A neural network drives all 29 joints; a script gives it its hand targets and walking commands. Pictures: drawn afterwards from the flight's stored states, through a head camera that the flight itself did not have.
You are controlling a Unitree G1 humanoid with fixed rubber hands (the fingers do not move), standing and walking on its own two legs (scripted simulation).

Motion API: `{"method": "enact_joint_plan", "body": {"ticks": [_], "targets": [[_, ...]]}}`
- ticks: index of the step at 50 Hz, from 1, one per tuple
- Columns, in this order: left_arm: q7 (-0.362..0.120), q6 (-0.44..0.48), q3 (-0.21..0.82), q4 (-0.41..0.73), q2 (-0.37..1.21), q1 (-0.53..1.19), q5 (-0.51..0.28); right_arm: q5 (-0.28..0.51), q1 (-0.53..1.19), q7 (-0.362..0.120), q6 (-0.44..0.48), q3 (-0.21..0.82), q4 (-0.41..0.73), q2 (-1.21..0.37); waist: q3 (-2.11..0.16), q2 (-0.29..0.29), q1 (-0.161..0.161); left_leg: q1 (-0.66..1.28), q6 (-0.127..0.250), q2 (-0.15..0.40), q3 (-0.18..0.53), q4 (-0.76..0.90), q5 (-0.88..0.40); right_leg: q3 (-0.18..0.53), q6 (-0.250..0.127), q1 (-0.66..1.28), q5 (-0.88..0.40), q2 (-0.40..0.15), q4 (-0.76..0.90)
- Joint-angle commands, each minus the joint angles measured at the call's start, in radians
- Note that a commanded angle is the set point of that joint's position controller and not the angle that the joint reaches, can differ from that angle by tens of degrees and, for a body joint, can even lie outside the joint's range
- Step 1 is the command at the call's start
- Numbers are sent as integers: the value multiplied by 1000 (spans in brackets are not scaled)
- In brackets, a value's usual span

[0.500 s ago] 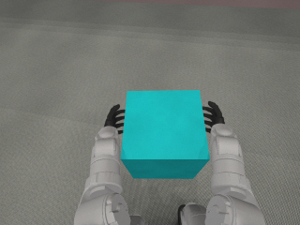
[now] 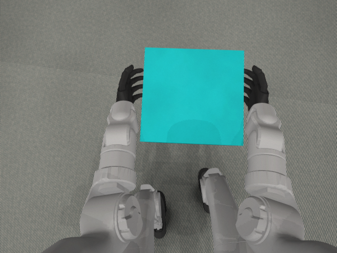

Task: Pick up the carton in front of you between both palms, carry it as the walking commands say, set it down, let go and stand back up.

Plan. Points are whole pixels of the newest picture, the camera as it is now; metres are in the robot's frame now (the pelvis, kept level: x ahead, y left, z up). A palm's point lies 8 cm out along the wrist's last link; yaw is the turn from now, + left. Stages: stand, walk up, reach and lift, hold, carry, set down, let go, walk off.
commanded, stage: set down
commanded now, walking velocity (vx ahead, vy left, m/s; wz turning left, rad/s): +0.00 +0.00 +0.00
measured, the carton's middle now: (188, 106) +0.43 -0.07 -0.15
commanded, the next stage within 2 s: none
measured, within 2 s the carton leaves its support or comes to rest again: neither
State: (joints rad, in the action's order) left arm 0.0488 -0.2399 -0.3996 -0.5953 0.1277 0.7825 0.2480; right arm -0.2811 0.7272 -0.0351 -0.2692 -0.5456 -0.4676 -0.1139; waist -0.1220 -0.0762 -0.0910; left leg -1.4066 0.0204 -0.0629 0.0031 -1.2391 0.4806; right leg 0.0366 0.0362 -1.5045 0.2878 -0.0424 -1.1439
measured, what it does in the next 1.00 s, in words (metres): lowers itself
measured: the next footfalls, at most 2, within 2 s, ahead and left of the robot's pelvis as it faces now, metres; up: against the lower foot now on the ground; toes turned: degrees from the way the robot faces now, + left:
none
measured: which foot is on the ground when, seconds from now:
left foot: down 0.00-1.00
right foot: down 0.00-1.00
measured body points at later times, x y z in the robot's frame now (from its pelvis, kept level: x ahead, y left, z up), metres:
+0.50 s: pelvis -0.03 -0.01 -0.13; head +0.28 -0.04 +0.21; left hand +0.51 +0.05 -0.23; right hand +0.43 -0.24 -0.24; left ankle +0.03 +0.10 -0.61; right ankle +0.10 -0.14 -0.61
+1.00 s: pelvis -0.04 +0.00 -0.22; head +0.33 -0.01 +0.03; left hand +0.55 +0.03 -0.39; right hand +0.45 -0.25 -0.37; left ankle +0.03 +0.10 -0.61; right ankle +0.10 -0.14 -0.61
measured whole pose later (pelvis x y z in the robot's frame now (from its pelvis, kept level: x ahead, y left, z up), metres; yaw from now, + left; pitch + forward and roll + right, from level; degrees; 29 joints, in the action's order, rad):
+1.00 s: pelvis -0.04 +0.00 -0.22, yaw -1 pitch +47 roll -4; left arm 0.07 -0.28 -0.08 -1.04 -0.27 1.53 0.10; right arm -0.16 1.29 0.09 -0.30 -0.64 -0.67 0.02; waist 0.18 -0.05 -0.20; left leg -2.21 0.02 -0.10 0.02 -2.04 0.64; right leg 0.03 0.06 -2.29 0.40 -0.04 -1.87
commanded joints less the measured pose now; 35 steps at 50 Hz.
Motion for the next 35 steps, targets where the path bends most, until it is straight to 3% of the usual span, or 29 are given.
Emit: {"method": "enact_joint_plan", "body": {"ticks": [1, 8, 18, 27, 35], "targets": [[-252, -3, 496, -75, 858, 548, -76, 85, 515, -253, -29, 558, -120, -838, -789, 7, -44, 120, -43, -110, 26, 132, -195, -75, -27, 556, -246, 166, -53], [-266, 1, 492, -107, 813, 667, -104, 113, 622, -216, -32, 566, -103, -853, -930, 29, -55, -57, -36, -135, 0, -16, -185, -80, -4, 507, -297, 168, -179], [-265, -14, 524, -140, 747, 826, -158, 168, 784, -143, -41, 581, -61, -839, -1065, 4, -79, -250, -32, -151, -32, -197, -123, -84, 19, 464, -284, 175, -334], [-254, -26, 477, -232, 662, 941, -161, 175, 937, -110, -42, 509, -73, -767, -1026, -19, -99, -355, -19, -148, -35, -317, -68, -104, 28, 322, -214, 167, -447], [-232, -27, 467, -300, 589, 1041, -175, 170, 1055, -106, -29, 429, -80, -670, -986, -58, -137, -355, -19, -140, -26, -411, -66, -139, 29, 169, -189, 148, -550]]}}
